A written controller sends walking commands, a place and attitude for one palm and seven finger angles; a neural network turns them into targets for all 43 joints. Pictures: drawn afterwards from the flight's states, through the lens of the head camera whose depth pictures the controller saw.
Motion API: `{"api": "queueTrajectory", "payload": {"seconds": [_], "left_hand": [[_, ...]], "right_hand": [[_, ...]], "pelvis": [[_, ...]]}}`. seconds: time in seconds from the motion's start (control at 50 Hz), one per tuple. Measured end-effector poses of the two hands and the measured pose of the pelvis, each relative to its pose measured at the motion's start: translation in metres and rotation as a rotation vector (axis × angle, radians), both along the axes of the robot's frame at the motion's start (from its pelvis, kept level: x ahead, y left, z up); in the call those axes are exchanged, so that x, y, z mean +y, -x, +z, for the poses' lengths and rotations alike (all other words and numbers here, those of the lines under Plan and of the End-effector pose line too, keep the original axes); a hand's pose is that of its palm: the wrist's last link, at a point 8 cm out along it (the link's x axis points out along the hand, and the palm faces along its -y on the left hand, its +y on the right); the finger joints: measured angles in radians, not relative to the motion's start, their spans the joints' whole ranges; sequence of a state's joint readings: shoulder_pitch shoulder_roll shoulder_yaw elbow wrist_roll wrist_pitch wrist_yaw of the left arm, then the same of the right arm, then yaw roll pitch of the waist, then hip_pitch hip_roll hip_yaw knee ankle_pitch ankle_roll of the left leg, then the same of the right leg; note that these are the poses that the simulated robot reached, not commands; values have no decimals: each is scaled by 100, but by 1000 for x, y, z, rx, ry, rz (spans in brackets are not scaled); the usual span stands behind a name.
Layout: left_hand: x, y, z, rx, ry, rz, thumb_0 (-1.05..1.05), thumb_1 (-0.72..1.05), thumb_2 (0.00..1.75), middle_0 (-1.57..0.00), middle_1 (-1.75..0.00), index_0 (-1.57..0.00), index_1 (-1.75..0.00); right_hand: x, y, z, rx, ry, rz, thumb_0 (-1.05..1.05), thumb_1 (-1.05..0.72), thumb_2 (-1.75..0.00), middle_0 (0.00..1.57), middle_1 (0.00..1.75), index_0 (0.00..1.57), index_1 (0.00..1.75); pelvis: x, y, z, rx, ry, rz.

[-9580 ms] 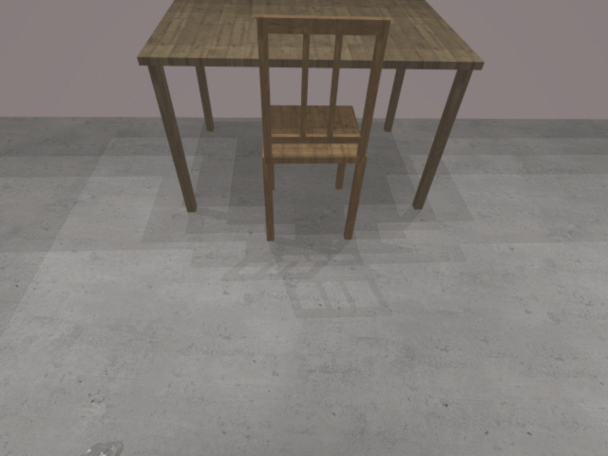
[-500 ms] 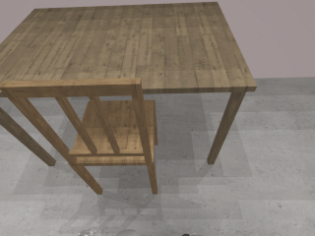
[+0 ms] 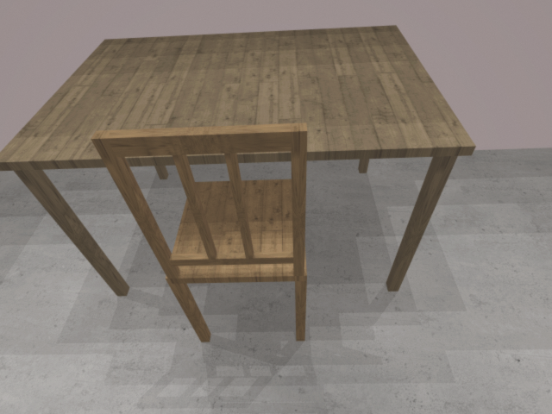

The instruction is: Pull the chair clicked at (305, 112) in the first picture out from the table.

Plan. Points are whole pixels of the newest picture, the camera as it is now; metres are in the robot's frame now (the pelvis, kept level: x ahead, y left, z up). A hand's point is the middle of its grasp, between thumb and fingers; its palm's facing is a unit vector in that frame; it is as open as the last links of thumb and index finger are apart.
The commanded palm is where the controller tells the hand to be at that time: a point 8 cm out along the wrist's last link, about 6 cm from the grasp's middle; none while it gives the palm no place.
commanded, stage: come to a stop and stand still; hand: left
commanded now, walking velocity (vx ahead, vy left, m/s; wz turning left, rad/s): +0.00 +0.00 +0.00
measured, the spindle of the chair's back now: (198, 212) +0.52 +0.21 -0.06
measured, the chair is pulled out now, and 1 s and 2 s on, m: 0.00 0.00 0.00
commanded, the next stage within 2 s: look again from close up in 1.30 s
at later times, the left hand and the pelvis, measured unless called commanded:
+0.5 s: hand out of the picture -0.01 +0.19 -0.17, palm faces +0.03 -0.98 -0.18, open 7.4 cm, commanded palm none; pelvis +0.00 +0.03 +0.01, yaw +1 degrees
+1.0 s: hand out of the picture +0.02 +0.17 -0.17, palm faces +0.02 -0.99 -0.15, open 7.3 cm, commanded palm none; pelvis +0.04 +0.02 +0.01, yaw +0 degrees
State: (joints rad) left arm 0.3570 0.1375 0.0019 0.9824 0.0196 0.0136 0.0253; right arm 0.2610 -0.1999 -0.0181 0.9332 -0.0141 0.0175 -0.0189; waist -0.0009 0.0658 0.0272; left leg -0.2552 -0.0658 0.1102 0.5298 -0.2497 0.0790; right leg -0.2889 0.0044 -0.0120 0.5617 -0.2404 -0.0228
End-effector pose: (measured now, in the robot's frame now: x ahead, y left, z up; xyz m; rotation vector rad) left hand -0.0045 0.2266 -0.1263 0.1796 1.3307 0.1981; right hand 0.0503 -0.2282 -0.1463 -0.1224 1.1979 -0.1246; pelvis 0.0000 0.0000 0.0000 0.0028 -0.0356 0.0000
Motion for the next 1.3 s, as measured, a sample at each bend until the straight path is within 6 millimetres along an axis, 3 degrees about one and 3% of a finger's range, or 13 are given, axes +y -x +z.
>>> {"api": "queueTrajectory", "payload": {"seconds": [0.08,0.18,0.32,0.44,0.6,0.82,1.08,1.3], "left_hand": [[-5,10,-6,33,50,-10,1,91,90,-20,-30,-19,-30],[-3,6,-12,30,79,-27,2,92,90,-20,-30,-20,-30],[11,3,-11,14,70,-21,2,92,90,-20,-30,-20,-30],[17,7,-10,36,65,-8,1,92,90,-20,-30,-19,-30],[11,14,-11,82,78,13,1,91,90,-20,-30,-19,-30],[-6,-1,-13,111,110,16,1,91,90,-20,-30,-19,-30],[-9,-32,-13,87,88,-5,2,93,90,-20,-30,-19,-30],[-12,-42,-11,82,78,-7,2,93,90,-20,-30,-19,-30]], "right_hand": [[7,31,6,63,13,-17,0,-93,-90,20,30,20,30],[16,67,11,152,28,-37,0,-91,-90,20,30,20,30],[27,87,10,218,29,-44,0,-91,-90,20,30,20,30],[37,78,8,211,15,-36,0,-90,-90,20,30,20,30],[44,48,6,173,3,-13,0,-90,-90,20,30,20,30],[33,20,12,161,30,-8,0,-91,-90,20,30,20,30],[27,15,12,194,22,-14,0,-91,-90,20,30,20,30],[25,16,11,222,11,-16,0,-90,-90,20,30,20,30]], "pelvis": [[7,5,4,0,7,-3],[15,7,6,-2,10,-6],[25,7,7,-1,13,2],[30,5,8,5,10,7],[32,-6,8,15,8,9],[25,-27,10,23,6,8],[12,-44,11,20,8,7],[6,-52,12,22,7,8]]}}
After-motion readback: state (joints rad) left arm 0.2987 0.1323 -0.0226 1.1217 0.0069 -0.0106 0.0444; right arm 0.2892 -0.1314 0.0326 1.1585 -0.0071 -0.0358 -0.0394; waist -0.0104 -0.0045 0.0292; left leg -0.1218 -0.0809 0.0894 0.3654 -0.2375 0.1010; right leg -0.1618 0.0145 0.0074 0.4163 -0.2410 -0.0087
